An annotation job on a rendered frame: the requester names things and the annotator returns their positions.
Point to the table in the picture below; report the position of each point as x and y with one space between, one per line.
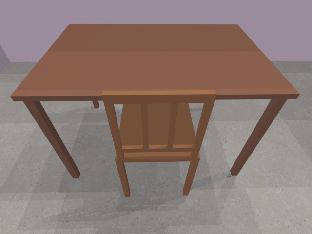
87 59

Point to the chair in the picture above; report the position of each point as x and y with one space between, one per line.
156 126

